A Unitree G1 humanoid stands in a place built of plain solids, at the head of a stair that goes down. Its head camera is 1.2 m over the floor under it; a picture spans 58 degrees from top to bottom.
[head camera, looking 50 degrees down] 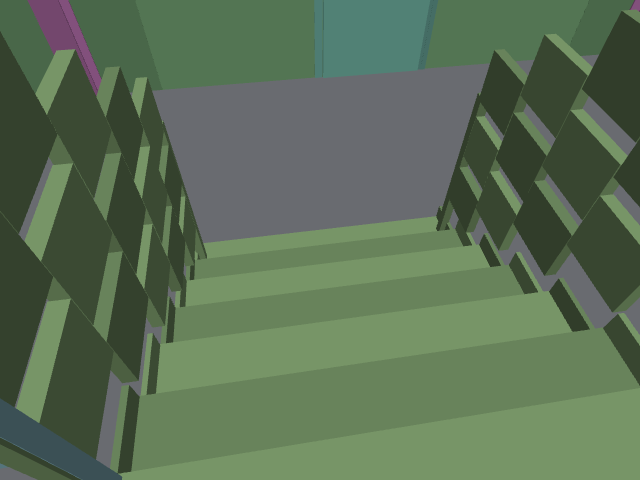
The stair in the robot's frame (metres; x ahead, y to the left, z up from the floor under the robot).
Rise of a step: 0.16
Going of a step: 0.26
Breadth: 1.62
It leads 9 degrees to the left of straight ahead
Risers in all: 7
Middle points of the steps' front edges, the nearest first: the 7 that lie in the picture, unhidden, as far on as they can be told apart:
0.36 -0.25 0.00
0.62 -0.21 -0.16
0.88 -0.17 -0.32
1.14 -0.13 -0.48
1.39 -0.09 -0.64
1.65 -0.05 -0.80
1.91 -0.01 -0.96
